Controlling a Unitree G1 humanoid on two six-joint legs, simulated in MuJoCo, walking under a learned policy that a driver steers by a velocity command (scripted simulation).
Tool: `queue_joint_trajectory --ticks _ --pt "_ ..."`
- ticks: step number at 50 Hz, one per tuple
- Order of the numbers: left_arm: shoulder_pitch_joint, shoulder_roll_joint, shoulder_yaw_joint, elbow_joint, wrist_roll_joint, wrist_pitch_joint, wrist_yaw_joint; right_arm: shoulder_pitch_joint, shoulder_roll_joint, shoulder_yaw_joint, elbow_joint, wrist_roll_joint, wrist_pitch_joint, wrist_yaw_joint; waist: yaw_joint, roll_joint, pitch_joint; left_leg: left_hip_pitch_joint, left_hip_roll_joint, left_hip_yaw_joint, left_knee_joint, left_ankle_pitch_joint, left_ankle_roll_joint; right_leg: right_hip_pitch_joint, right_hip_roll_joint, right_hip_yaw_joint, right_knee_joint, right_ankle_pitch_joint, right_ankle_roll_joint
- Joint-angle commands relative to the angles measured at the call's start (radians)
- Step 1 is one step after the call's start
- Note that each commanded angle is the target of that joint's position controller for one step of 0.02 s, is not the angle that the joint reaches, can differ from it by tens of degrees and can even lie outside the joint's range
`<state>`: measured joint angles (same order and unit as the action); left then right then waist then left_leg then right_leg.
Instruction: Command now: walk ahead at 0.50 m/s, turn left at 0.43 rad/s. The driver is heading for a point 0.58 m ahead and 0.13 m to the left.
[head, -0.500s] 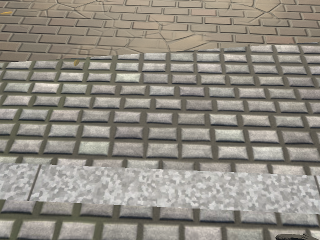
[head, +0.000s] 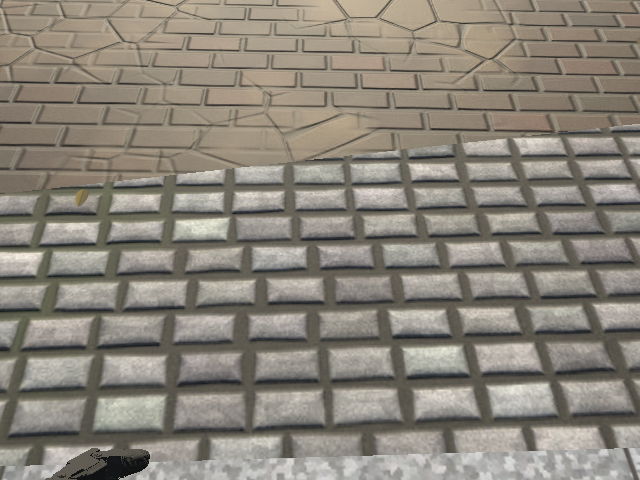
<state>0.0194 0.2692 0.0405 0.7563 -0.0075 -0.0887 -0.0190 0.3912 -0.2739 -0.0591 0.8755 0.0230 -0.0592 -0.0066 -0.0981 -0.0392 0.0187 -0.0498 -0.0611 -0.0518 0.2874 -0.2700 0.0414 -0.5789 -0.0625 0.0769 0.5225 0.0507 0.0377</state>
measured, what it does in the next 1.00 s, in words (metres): walks ahead, turning left: right foot, then left foot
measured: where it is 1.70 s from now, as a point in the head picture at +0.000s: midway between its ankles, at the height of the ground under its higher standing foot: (216, 440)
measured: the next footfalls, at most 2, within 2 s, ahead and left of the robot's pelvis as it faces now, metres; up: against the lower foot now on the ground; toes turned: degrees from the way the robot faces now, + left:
right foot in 0.08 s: +0.22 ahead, -0.14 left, +0.00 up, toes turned +5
left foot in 0.58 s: +0.43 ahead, +0.18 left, +0.00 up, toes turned +25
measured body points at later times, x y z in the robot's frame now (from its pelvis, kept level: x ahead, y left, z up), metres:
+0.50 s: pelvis +0.26 +0.00 -0.01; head +0.29 +0.01 +0.44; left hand +0.19 +0.28 -0.14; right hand +0.53 -0.18 -0.09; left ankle +0.38 +0.18 -0.71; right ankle +0.18 -0.15 -0.74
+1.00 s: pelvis +0.49 +0.12 +0.00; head +0.51 +0.14 +0.44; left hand +0.52 +0.43 -0.11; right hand +0.71 -0.08 -0.11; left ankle +0.39 +0.16 -0.74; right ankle +0.69 +0.08 -0.72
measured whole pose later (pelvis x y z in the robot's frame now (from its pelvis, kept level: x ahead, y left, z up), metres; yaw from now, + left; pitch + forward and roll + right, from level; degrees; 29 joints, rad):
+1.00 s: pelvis +0.49 +0.12 +0.00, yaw +30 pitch +1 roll +1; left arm 0.08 0.28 0.04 0.80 0.01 -0.08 -0.02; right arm 0.26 -0.27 -0.06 0.75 0.00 -0.03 -0.02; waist -0.05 -0.05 0.04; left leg -0.11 -0.12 -0.06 0.37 -0.28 0.08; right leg -0.55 -0.05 0.04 0.57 0.04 0.03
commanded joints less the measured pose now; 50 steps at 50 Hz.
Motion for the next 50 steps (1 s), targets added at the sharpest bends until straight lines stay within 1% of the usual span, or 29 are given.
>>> queue_joint_trajectory --ticks 1,3,4,5,6,7,8,9,10,11,15,20,25,27,28,29,30,31,32,33,34,35,36,38,40,43,45,47,50 --pt "-0.054 0.116 0.031 -0.073 -0.006 -0.028 -0.007 -0.006 -0.186 -0.049 -0.049 0.003 0.002 -0.014 0.053 0.132 0.018 -0.05 0.273 -0.221 -0.016 0.185 0.139 0.109 0.022 -0.002 -0.054 -0.047 -0.017" --pt "0.079 0.155 0.052 -0.035 -0.004 -0.035 -0.001 -0.018 -0.164 -0.044 -0.056 -0.002 0.01 -0.015 0.124 0.139 -0.045 -0.07 0.231 -0.216 0.117 0.27 0.106 0.308 0.032 -0.03 -0.098 -0.106 -0.057" --pt "0.221 0.2 0.069 -0.01 0.012 -0.04 0.007 -0.027 -0.113 -0.025 -0.074 -0.011 0.01 -0.012 0.189 0.093 -0.167 -0.164 0.165 -0.173 0.335 0.232 0.074 0.545 -0.058 0.04 -0.066 -0.12 -0.108" --pt "0.347 0.289 0.093 0.006 0.024 -0.031 0.014 0.05 -0.032 -0.002 -0.108 -0.015 -0.001 -0.011 0.192 -0.122 -0.327 -0.475 0.028 -0.046 0.687 -0.06 0.005 0.914 -0.287 0.355 -0.077 -0.208 -0.215" --pt "0.377 0.263 0.087 0.024 0.013 -0.019 0.008 0.089 -0.047 0.0 -0.124 0.008 -0.014 -0.009 0.179 -0.304 -0.376 -0.682 0.021 -0.066 0.898 -0.345 -0.01 0.975 -0.382 0.668 -0.198 -0.432 -0.296" --pt "0.315 0.174 0.062 0.008 0.007 -0.018 0.008 0.031 -0.147 -0.026 -0.118 0.023 -0.013 -0.01 0.187 -0.167 -0.232 -0.746 0.082 -0.103 0.983 -0.273 -0.008 0.856 -0.342 0.563 -0.229 -0.532 -0.256" --pt "0.258 0.134 0.05 0.001 0.007 -0.016 0.01 -0.038 -0.162 -0.034 -0.13 0.02 -0.008 -0.01 0.177 -0.102 -0.137 -0.742 0.12 -0.075 0.981 -0.189 -0.009 0.73 -0.302 0.411 -0.244 -0.471 -0.22" --pt "0.203 0.106 0.041 0.004 0.01 -0.014 0.008 -0.064 -0.147 -0.035 -0.135 0.012 -0.002 -0.011 0.151 -0.066 -0.074 -0.707 0.149 -0.064 0.943 -0.123 -0.014 0.617 -0.259 0.308 -0.275 -0.376 -0.206" --pt "0.167 0.082 0.034 0.008 0.016 -0.015 0.009 -0.073 -0.132 -0.04 -0.139 0.006 0.008 -0.008 0.127 -0.08 -0.035 -0.672 0.176 -0.067 0.9 -0.077 -0.016 0.539 -0.228 0.225 -0.304 -0.299 -0.197" --pt "0.149 0.084 0.036 0.013 0.02 -0.017 0.01 -0.066 -0.109 -0.038 -0.143 0.007 0.018 -0.004 0.109 -0.095 -0.017 -0.628 0.192 -0.061 0.879 -0.049 -0.02 0.482 -0.213 0.162 -0.333 -0.251 -0.193" --pt "0.154 0.124 0.054 0.044 0.019 -0.032 0.015 -0.118 -0.069 -0.031 -0.184 0.001 0.04 0.002 0.099 -0.039 0.01 -0.654 0.205 -0.051 0.773 0.069 -0.043 0.456 -0.215 0.007 -0.39 -0.074 -0.225" --pt "0.184 0.166 0.065 0.066 0.012 -0.018 0.026 -0.257 -0.047 -0.017 -0.231 0.0 0.029 0.034 0.145 -0.011 0.04 -0.611 0.185 0.021 0.494 0.288 -0.033 0.494 -0.189 -0.167 -0.4 0.002 -0.2" --pt "0.247 0.211 0.081 0.098 -0.014 0.013 0.028 -0.367 -0.063 -0.018 -0.294 -0.001 0.034 0.059 0.165 -0.009 0.073 -0.605 0.152 0.083 0.361 0.206 0.013 0.64 -0.233 -0.235 -0.334 0.119 -0.167" --pt "0.237 0.242 0.091 0.096 -0.024 0.027 0.032 -0.324 -0.097 -0.035 -0.299 -0.005 0.04 0.061 0.12 -0.041 0.023 -0.497 0.092 0.138 0.35 0.101 0.053 0.677 -0.234 -0.269 -0.202 0.436 -0.147" --pt "0.229 0.252 0.094 0.093 -0.029 0.035 0.033 -0.234 -0.128 -0.054 -0.281 -0.004 0.043 0.059 0.063 -0.046 -0.032 -0.373 0.048 0.167 0.335 0.072 0.079 0.667 -0.221 -0.29 -0.06 0.574 -0.134" --pt "0.22 0.238 0.087 0.089 -0.03 0.04 0.036 -0.069 -0.179 -0.085 -0.235 -0.001 0.047 0.049 -0.027 -0.022 -0.116 -0.134 0.002 0.172 0.277 0.129 0.117 0.578 -0.184 -0.318 0.154 0.569 -0.103" --pt "0.247 0.18 0.064 0.071 0.005 0.034 0.036 0.083 -0.27 -0.119 -0.199 0.005 0.059 0.026 -0.074 0.12 -0.208 0.172 0.132 -0.054 0.256 0.13 0.179 0.314 -0.134 -0.323 0.48 0.198 -0.053" --pt "0.318 0.051 0.022 0.013 0.033 0.006 0.023 0.018 -0.354 -0.119 -0.22 0.01 0.044 0.027 0.061 0.34 -0.299 0.421 0.353 -0.636 0.115 -0.097 0.359 -0.095 0.077 -0.182 0.782 -0.648 -0.003" --pt "0.201 0.143 0.037 0.005 -0.008 -0.029 0.01 0.036 -0.26 -0.09 -0.246 0.004 0.026 0.037 -0.021 0.194 -0.349 0.43 0.388 -0.74 0.002 -0.174 0.35 -0.193 0.057 0.005 0.86 -0.643 -0.023" --pt "0.126 0.176 0.046 -0.023 -0.038 -0.047 0.005 0.004 -0.215 -0.075 -0.235 -0.006 0.009 0.041 -0.019 0.151 -0.211 0.333 0.365 -0.606 -0.011 -0.089 0.307 -0.259 0.019 -0.004 0.832 -0.543 -0.047" --pt "0.124 0.161 0.041 -0.017 -0.024 -0.056 0.011 -0.051 -0.195 -0.068 -0.239 -0.004 0.002 0.04 0.025 0.074 -0.14 0.195 0.321 -0.493 -0.006 0.017 0.276 -0.215 -0.022 -0.001 0.751 -0.458 -0.056" --pt "0.138 0.165 0.047 -0.001 -0.001 -0.053 0.019 -0.13 -0.162 -0.057 -0.253 -0.014 0.001 0.036 0.07 0.059 -0.086 0.062 0.291 -0.386 -0.006 0.209 0.25 -0.143 -0.052 -0.006 0.671 -0.406 -0.045" --pt "0.169 0.172 0.052 0.012 0.005 -0.039 0.019 -0.177 -0.138 -0.046 -0.272 -0.03 0.0 0.03 0.105 0.081 -0.076 -0.026 0.272 -0.317 -0.012 0.396 0.24 -0.066 -0.072 -0.003 0.642 -0.382 -0.036" --pt "0.205 0.148 0.051 0.024 0.015 -0.01 0.021 -0.191 -0.143 -0.045 -0.269 -0.032 -0.004 0.021 0.13 0.072 -0.081 -0.117 0.254 -0.219 -0.012 0.672 0.244 0.01 -0.064 -0.027 0.586 -0.367 -0.002" --pt "0.188 0.117 0.042 0.018 0.023 0.006 0.026 -0.175 -0.161 -0.049 -0.251 -0.029 -0.004 0.008 0.133 0.075 -0.075 -0.162 0.222 -0.133 -0.013 0.794 0.233 0.025 -0.041 -0.05 0.489 -0.285 0.023" --pt "0.109 0.084 0.026 -0.002 0.02 0.008 0.019 -0.159 -0.155 -0.045 -0.226 -0.02 0.011 -0.009 0.1 0.103 -0.076 -0.172 0.162 -0.045 -0.001 0.758 0.176 0.073 -0.01 -0.067 0.253 -0.076 0.025" --pt "0.053 0.084 0.022 -0.014 0.015 0.002 0.007 -0.126 -0.154 -0.042 -0.203 -0.021 0.019 -0.015 0.065 0.113 -0.086 -0.146 0.165 -0.049 0.006 0.689 0.153 0.113 0.014 -0.068 0.138 0.054 0.017" --pt "0.033 0.094 0.023 -0.019 0.014 -0.001 -0.003 -0.116 -0.146 -0.037 -0.181 -0.026 0.022 -0.015 0.055 0.12 -0.081 -0.105 0.193 -0.081 0.024 0.634 0.151 0.124 0.021 -0.051 0.079 0.073 0.003" --pt "0.04 0.128 0.035 -0.019 0.027 -0.007 -0.011 -0.126 -0.132 -0.03 -0.155 -0.025 0.026 -0.012 0.069 0.127 -0.066 -0.034 0.229 -0.141 0.112 0.62 0.144 0.125 0.028 -0.04 0.009 -0.033 -0.039"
